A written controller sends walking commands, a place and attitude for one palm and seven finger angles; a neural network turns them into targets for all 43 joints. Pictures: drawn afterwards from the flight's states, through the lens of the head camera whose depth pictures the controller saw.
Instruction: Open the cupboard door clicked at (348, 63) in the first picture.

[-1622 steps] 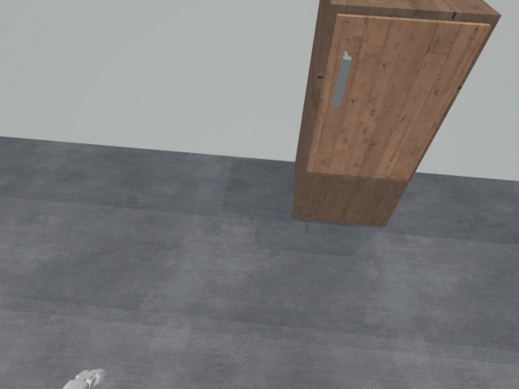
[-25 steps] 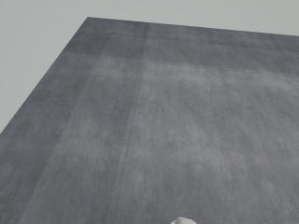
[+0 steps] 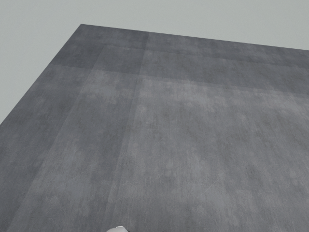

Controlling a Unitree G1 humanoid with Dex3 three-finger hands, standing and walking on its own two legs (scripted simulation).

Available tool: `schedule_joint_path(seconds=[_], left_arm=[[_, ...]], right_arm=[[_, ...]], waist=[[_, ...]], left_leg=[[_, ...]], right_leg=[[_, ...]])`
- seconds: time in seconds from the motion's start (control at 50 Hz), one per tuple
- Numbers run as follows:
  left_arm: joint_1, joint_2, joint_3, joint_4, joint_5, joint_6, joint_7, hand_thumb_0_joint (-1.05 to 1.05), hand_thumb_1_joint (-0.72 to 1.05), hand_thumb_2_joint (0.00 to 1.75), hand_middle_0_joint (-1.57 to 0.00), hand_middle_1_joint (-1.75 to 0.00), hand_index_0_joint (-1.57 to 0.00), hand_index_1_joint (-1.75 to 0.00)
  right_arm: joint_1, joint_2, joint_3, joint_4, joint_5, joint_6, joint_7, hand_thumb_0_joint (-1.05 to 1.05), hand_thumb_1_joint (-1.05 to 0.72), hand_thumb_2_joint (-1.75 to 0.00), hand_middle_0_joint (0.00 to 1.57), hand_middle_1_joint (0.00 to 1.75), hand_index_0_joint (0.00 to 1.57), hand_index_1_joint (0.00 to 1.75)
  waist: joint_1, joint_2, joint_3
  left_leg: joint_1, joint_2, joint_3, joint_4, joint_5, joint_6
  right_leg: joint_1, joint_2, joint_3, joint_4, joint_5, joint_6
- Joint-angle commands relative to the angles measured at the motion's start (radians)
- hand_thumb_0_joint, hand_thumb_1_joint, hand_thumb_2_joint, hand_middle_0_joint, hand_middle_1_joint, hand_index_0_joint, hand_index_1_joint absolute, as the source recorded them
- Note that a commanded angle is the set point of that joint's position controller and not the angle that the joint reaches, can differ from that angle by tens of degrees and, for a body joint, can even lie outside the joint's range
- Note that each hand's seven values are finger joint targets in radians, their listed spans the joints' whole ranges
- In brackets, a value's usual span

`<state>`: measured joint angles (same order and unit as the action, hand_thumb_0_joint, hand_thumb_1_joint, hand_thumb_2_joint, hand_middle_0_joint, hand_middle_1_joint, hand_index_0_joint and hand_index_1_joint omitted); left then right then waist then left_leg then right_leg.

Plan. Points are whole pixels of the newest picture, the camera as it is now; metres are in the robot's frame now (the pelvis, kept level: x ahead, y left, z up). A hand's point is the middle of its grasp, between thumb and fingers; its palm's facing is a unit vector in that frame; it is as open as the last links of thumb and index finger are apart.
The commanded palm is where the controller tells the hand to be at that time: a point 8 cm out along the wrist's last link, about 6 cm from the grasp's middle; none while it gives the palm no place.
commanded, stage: turn to face it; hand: left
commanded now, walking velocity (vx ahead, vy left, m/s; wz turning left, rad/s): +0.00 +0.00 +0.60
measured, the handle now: out of the picture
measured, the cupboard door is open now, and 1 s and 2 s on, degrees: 42 42 42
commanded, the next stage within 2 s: none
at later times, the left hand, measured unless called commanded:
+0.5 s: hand out of the picture +0.12 +0.18 -0.15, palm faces +0.30 -0.92 -0.25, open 7.4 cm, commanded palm none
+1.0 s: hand out of the picture +0.08 +0.16 -0.15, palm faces +0.58 -0.75 -0.31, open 7.4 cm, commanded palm none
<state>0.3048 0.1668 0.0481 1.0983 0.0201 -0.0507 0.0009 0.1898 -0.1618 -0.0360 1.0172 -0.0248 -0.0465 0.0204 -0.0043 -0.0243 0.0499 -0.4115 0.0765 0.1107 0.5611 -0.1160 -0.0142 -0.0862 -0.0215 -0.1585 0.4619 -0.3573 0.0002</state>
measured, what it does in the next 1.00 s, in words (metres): walks ahead, turning left: left foot, then right foot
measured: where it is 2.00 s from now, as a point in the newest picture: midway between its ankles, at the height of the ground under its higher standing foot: outside the picture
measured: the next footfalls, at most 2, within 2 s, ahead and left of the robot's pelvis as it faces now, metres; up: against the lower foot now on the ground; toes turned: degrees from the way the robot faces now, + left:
left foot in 0.02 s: +0.14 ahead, +0.11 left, +0.00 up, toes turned +7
right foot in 0.34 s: +0.14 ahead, -0.15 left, +0.00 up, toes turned +9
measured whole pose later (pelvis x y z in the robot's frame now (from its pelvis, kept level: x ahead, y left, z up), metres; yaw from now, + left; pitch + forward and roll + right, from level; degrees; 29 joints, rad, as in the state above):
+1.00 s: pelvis +0.14 -0.06 +0.00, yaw +37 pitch +0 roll +1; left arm 0.19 0.22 0.05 0.86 0.03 0.02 0.02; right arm 0.13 -0.27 -0.08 0.92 -0.02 0.08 0.02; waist 0.00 0.03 0.10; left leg -0.50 -0.01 -0.02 1.07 -0.48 -0.03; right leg -0.31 -0.10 -0.10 0.63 -0.32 0.01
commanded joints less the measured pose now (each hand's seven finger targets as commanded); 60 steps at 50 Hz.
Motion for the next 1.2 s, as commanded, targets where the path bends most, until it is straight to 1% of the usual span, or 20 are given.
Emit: schedule_joint_path(seconds=[0.0,0.04,0.14,0.28,0.32,0.36,0.4,0.54,0.58,0.6,0.62,0.64,0.74,0.84,0.88,0.98,1.08,1.14,1.16,1.18], left_arm=[[0.041,0.083,0.008,-0.090,-0.021,-0.002,0.014,0.00,0.90,0.90,-0.20,-0.30,-0.20,-0.30],[-0.052,0.088,0.011,-0.133,-0.005,0.017,0.018,0.00,0.90,0.90,-0.20,-0.30,-0.20,-0.30],[-0.055,0.078,0.026,-0.142,-0.009,0.049,0.006,0.00,0.90,0.90,-0.20,-0.30,-0.20,-0.30],[0.007,0.125,0.049,-0.176,-0.003,0.055,0.017,0.00,0.90,0.90,-0.20,-0.30,-0.20,-0.30],[0.028,0.286,0.078,-0.204,0.016,0.050,0.029,0.00,0.90,0.90,-0.20,-0.30,-0.20,-0.30],[-0.113,0.243,0.059,-0.251,0.009,0.053,0.030,0.00,0.90,0.90,-0.20,-0.30,-0.20,-0.30],[-0.152,0.198,0.047,-0.262,0.006,0.046,0.032,0.00,0.90,0.90,-0.20,-0.30,-0.20,-0.30],[-0.028,0.263,0.057,-0.220,0.005,0.039,0.021,0.00,0.90,0.90,-0.20,-0.30,-0.20,-0.30],[-0.067,0.254,0.056,-0.247,-0.010,0.040,0.015,0.00,0.90,0.90,-0.20,-0.30,-0.20,-0.30],[-0.084,0.178,0.040,-0.287,-0.018,0.045,0.009,0.00,0.90,0.90,-0.20,-0.30,-0.20,-0.30],[-0.158,0.167,0.026,-0.322,-0.011,0.056,0.016,0.00,0.90,0.90,-0.20,-0.30,-0.20,-0.30],[-0.199,0.182,0.026,-0.344,-0.006,0.065,0.024,0.00,0.90,0.90,-0.20,-0.30,-0.20,-0.30],[-0.132,0.162,0.038,-0.283,-0.007,0.087,0.006,0.00,0.90,0.90,-0.20,-0.30,-0.20,-0.30],[0.020,0.193,0.049,-0.246,-0.004,0.064,0.006,0.00,0.90,0.90,-0.20,-0.30,-0.20,-0.30],[0.017,0.334,0.070,-0.271,0.014,0.054,0.023,0.00,0.90,0.90,-0.20,-0.30,-0.20,-0.30],[-0.125,0.212,0.037,-0.310,0.007,0.049,0.031,0.00,0.90,0.90,-0.20,-0.30,-0.20,-0.30],[-0.020,0.263,0.057,-0.270,0.011,0.045,0.029,0.00,0.90,0.90,-0.20,-0.30,-0.20,-0.30],[-0.042,0.264,0.063,-0.264,0.001,0.050,0.020,0.00,0.90,0.90,-0.20,-0.30,-0.20,-0.30],[-0.057,0.245,0.060,-0.275,-0.007,0.055,0.017,0.00,0.90,0.90,-0.20,-0.30,-0.20,-0.30],[-0.068,0.177,0.048,-0.310,-0.015,0.063,0.010,0.00,0.90,0.90,-0.20,-0.30,-0.20,-0.30]], right_arm=[[0.318,-0.253,-0.051,0.031,-0.006,0.003,-0.036,0.00,-0.90,-0.90,0.20,0.30,0.20,0.30],[0.212,-0.232,-0.046,-0.012,-0.004,0.018,-0.045,0.00,-0.90,-0.90,0.20,0.30,0.20,0.30],[0.057,-0.211,-0.041,-0.071,-0.003,0.024,-0.053,0.00,-0.90,-0.90,0.20,0.30,0.20,0.30],[-0.051,-0.219,-0.069,-0.137,0.003,0.068,-0.037,0.00,-0.90,-0.90,0.20,0.30,0.20,0.30],[-0.094,-0.127,-0.060,-0.188,0.010,0.073,-0.023,0.00,-0.90,-0.90,0.20,0.30,0.20,0.30],[-0.051,-0.149,-0.069,-0.177,0.003,0.080,-0.007,0.00,-0.90,-0.90,0.20,0.30,0.20,0.30],[-0.041,-0.143,-0.064,-0.148,0.003,0.090,-0.003,0.00,-0.90,-0.90,0.20,0.30,0.20,0.30],[-0.080,-0.117,-0.035,-0.181,0.011,0.069,0.006,0.00,-0.90,-0.90,0.20,0.30,0.20,0.30],[0.057,-0.205,-0.056,-0.154,0.003,0.059,0.001,0.00,-0.90,-0.90,0.20,0.30,0.20,0.30],[0.136,-0.321,-0.087,-0.145,-0.004,0.051,-0.007,0.00,-0.90,-0.90,0.20,0.30,0.20,0.30],[0.206,-0.372,-0.095,-0.123,0.004,0.060,-0.019,0.00,-0.90,-0.90,0.20,0.30,0.20,0.30],[0.196,-0.366,-0.091,-0.125,0.000,0.064,-0.022,0.00,-0.90,-0.90,0.20,0.30,0.20,0.30],[-0.056,-0.296,-0.072,-0.186,-0.006,0.067,-0.036,0.00,-0.90,-0.90,0.20,0.30,0.20,0.30],[-0.131,-0.281,-0.081,-0.219,0.006,0.084,-0.027,0.00,-0.90,-0.90,0.20,0.30,0.20,0.30],[-0.145,-0.181,-0.068,-0.255,0.014,0.084,-0.012,0.00,-0.90,-0.90,0.20,0.30,0.20,0.30],[-0.094,-0.157,-0.059,-0.200,0.009,0.102,0.007,0.00,-0.90,-0.90,0.20,0.30,0.20,0.30],[-0.141,-0.112,-0.036,-0.212,0.018,0.086,0.013,0.00,-0.90,-0.90,0.20,0.30,0.20,0.30],[-0.064,-0.145,-0.043,-0.197,0.015,0.079,0.010,0.00,-0.90,-0.90,0.20,0.30,0.20,0.30],[0.002,-0.195,-0.056,-0.181,0.012,0.073,0.007,0.00,-0.90,-0.90,0.20,0.30,0.20,0.30],[0.066,-0.313,-0.086,-0.178,0.002,0.065,-0.001,0.00,-0.90,-0.90,0.20,0.30,0.20,0.30]], waist=[[-0.094,0.342,-0.198],[-0.061,0.184,-0.068],[0.000,0.148,-0.117],[0.052,0.111,-0.108],[0.096,-0.349,-0.052],[0.014,-0.171,-0.045],[-0.010,-0.203,-0.049],[0.035,-0.155,-0.106],[-0.047,-0.033,-0.199],[-0.088,0.265,-0.243],[-0.117,0.283,-0.262],[-0.112,0.140,-0.218],[-0.005,0.268,-0.090],[0.066,0.075,-0.104],[0.094,-0.373,-0.071],[-0.004,-0.239,-0.053],[0.051,-0.171,-0.102],[0.011,-0.154,-0.121],[-0.030,-0.036,-0.152],[-0.068,0.281,-0.176]], left_leg=[[0.481,0.349,-0.507,-0.171,0.544,0.245],[0.295,0.326,-0.508,-0.214,0.322,0.262],[0.147,0.190,-0.343,-0.223,0.225,0.179],[-0.084,0.071,-0.353,-0.153,-0.180,0.103],[-0.293,-0.134,-0.089,0.327,-0.455,-0.026],[-0.203,-0.056,-0.126,0.573,-0.398,-0.015],[-0.197,-0.022,-0.095,0.608,-0.349,-0.039],[0.015,-0.094,0.048,0.034,-0.219,-0.032],[0.316,-0.024,-0.032,-0.106,0.139,0.011],[0.511,0.266,-0.424,-0.117,0.559,0.160],[0.527,0.374,-0.539,-0.113,0.821,0.279],[0.458,0.376,-0.474,-0.110,0.630,0.285],[0.164,0.157,-0.318,-0.173,0.152,0.157],[-0.051,0.046,-0.303,-0.049,-0.142,0.079],[-0.223,-0.132,-0.117,0.451,-0.510,-0.023],[-0.131,-0.040,-0.092,0.567,-0.366,-0.042],[-0.031,-0.070,0.001,0.191,-0.349,-0.040],[0.151,-0.075,-0.002,-0.046,-0.168,-0.022],[0.307,-0.022,-0.071,-0.139,-0.024,0.003],[0.452,0.253,-0.453,-0.190,0.256,0.130]], right_leg=[[-0.379,0.008,0.011,0.561,-0.306,0.038],[-0.470,-0.040,0.124,0.687,-0.258,0.035],[-0.333,-0.034,0.134,0.522,-0.108,0.061],[-0.012,-0.011,0.119,0.017,0.075,0.047],[-0.002,-0.454,0.575,-0.303,-0.095,-0.122],[-0.148,-0.422,0.402,-0.251,-0.002,-0.165],[-0.109,-0.332,0.242,-0.157,0.275,-0.126],[0.069,-0.300,0.046,0.113,0.818,-0.055],[-0.111,-0.271,-0.010,0.331,0.653,0.021],[-0.418,-0.123,-0.029,0.559,-0.017,0.096],[-0.518,-0.081,0.095,0.701,-0.329,0.095],[-0.520,-0.101,0.152,0.739,-0.301,0.084],[-0.371,-0.063,0.135,0.521,-0.131,0.081],[-0.030,-0.018,0.098,0.025,0.079,0.062],[-0.055,-0.462,0.587,-0.276,0.017,-0.114],[-0.116,-0.301,0.185,-0.115,0.425,-0.108],[0.041,-0.331,0.116,-0.006,0.641,-0.106],[-0.041,-0.313,0.048,0.100,0.540,-0.041],[-0.163,-0.293,0.010,0.217,0.410,0.006],[-0.444,-0.150,-0.034,0.444,-0.097,0.091]])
